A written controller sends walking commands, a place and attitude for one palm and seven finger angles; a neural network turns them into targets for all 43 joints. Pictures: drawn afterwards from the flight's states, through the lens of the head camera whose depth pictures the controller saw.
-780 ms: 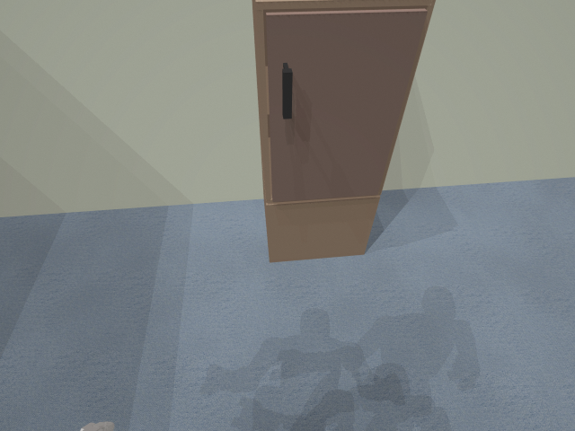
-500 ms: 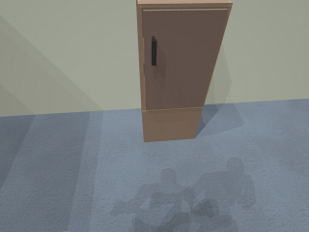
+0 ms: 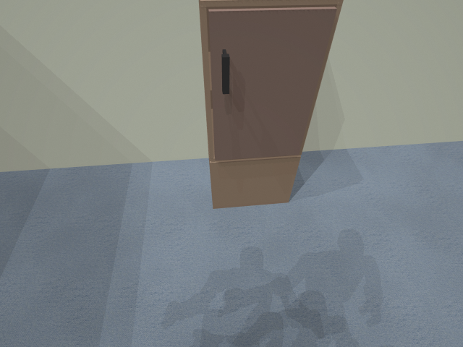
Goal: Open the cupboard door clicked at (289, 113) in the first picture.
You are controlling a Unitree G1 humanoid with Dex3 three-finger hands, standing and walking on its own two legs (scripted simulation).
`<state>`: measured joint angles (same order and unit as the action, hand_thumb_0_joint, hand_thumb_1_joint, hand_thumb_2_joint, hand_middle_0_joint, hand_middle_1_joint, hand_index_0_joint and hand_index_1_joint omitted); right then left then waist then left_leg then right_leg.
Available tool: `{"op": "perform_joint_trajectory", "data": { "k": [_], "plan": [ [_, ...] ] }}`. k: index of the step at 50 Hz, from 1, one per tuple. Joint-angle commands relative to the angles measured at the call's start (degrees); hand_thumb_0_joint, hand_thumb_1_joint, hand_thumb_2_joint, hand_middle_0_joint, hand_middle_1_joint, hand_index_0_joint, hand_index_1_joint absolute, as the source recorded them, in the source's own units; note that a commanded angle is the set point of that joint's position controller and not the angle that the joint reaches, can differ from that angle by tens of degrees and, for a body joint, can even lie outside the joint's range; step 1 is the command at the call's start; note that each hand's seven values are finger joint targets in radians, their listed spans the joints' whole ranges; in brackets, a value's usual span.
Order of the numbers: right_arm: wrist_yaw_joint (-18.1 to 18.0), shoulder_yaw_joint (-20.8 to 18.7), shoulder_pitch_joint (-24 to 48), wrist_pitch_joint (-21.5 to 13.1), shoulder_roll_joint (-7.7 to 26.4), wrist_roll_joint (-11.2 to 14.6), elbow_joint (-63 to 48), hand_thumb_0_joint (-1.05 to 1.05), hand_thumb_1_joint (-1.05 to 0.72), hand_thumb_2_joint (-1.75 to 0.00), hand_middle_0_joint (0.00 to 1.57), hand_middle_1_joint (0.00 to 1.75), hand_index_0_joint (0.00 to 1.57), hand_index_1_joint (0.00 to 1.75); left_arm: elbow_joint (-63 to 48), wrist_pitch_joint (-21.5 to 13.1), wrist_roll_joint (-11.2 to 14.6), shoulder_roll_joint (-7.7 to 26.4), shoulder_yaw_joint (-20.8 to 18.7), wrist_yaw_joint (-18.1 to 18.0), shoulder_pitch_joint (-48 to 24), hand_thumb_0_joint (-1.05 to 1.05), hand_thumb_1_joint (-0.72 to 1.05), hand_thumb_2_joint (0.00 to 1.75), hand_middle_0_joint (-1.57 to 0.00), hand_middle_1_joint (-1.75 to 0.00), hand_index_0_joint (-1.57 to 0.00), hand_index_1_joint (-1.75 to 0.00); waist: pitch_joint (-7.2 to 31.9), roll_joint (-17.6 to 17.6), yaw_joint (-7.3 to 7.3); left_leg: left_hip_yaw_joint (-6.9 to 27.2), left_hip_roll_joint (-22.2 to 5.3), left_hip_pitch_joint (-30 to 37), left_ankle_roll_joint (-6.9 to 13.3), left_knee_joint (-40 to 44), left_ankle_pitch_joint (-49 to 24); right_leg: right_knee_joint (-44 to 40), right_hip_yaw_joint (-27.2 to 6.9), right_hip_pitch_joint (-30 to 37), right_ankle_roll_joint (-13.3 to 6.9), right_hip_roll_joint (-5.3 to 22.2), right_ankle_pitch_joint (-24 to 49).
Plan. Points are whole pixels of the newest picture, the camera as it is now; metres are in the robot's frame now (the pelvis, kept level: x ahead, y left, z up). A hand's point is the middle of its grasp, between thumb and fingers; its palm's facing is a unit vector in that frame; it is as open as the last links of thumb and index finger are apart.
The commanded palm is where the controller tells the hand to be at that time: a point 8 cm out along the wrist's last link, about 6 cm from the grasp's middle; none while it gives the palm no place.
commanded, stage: stand and wait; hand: left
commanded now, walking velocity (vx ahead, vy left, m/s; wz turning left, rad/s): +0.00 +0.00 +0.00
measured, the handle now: (225, 71) +0.89 +0.07 +0.04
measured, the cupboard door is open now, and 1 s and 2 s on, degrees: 0 0 0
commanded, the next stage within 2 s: look at it before walking up in 0.04 s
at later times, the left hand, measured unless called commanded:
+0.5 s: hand out of the picture +0.07 +0.24 -0.15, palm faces -0.01 -0.94 -0.33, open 7.4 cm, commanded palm none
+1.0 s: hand out of the picture +0.06 +0.22 -0.17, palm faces -0.06 -0.95 -0.30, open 7.4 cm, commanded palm none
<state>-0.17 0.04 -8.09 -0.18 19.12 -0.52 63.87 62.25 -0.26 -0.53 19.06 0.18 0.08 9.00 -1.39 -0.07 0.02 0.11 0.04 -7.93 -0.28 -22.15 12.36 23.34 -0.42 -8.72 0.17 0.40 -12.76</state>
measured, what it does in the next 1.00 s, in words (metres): stands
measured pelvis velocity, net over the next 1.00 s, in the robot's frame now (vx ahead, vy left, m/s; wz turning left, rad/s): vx -0.01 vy -0.01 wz -0.09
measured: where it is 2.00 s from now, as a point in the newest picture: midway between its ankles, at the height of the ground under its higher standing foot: outside the picture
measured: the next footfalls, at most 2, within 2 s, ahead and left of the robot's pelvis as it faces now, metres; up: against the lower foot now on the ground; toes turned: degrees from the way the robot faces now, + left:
left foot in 1.54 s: +0.01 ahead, +0.12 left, +0.00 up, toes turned -22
right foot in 1.94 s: -0.10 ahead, -0.12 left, +0.00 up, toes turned -41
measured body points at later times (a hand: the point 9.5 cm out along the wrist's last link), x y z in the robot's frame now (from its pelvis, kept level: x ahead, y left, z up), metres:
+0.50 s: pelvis +0.00 +0.00 +0.00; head +0.00 +0.00 +0.45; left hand +0.07 +0.29 -0.13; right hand +0.08 -0.30 -0.13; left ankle +0.00 +0.12 -0.74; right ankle +0.00 -0.12 -0.74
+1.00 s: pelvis -0.01 -0.01 -0.01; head +0.00 -0.01 +0.44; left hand +0.06 +0.27 -0.15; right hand +0.06 -0.28 -0.15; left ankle +0.00 +0.12 -0.74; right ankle +0.00 -0.12 -0.74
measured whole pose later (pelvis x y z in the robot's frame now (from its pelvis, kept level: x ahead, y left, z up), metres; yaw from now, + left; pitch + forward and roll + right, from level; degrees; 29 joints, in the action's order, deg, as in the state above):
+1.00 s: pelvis -0.01 -0.01 -0.01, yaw -5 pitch -1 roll +1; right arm -1.4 -0.9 -7.5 1.0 16.0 -0.7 59.0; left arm 59.0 2.6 -0.9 16.5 -1.2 0.0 11.6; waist -2.2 -0.2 1.1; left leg -4.3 -1.9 -10.5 -0.9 -27.0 15.2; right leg 29.5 -4.8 -13.9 -0.3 -1.7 -14.3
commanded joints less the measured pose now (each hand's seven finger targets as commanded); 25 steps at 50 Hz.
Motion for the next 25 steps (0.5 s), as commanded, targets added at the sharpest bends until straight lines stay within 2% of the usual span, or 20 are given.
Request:
{"op": "perform_joint_trajectory", "data": {
  "k": [1, 12, 25],
  "plan": [
    [-0.6, -2.0, 3.3, -1.7, 11.3, 0.0, -3.9, 0.0, -0.9, -0.9, 0.2, 0.3, 0.2, 0.3, -3.8, -1.3, -0.1, 11.7, -2.2, -0.8, -2.5, 0.0, 0.9, 0.9, -0.2, -0.3, -0.2, -0.3, 2.2, -0.4, 0.21, 5.3, -6.3, -0.8, 1.9, 3.8, -6.4, -4.7, -5.7, 0.0, -1.9, 6.6, 6.4],
    [-0.7, -1.9, 3.6, -1.9, 11.3, 0.0, -3.8, 0.0, -0.9, -0.9, 0.2, 0.3, 0.2, 0.3, -4.0, -1.4, -0.2, 11.6, -2.3, -0.8, -2.9, 0.0, 0.9, 0.9, -0.2, -0.3, -0.2, -0.3, 3.1, -0.3, 0.17, 5.2, -6.6, 0.4, 1.8, 4.0, -9.0, -4.5, -5.4, 0.9, -1.8, 6.6, 9.5],
    [-0.7, -1.8, 3.7, -1.8, 11.5, 0.0, -3.8, 0.0, -0.9, -0.9, 0.2, 0.3, 0.2, 0.3, -3.7, -1.3, -0.2, 11.7, -2.3, -0.7, -2.8, 0.0, 0.9, 0.9, -0.2, -0.3, -0.2, -0.3, 2.0, 0.0, 0.12, 5.5, -6.5, 0.7, 1.7, 5.0, -7.7, -5.8, -5.6, 0.4, -1.7, 6.4, 7.8]
  ]
}}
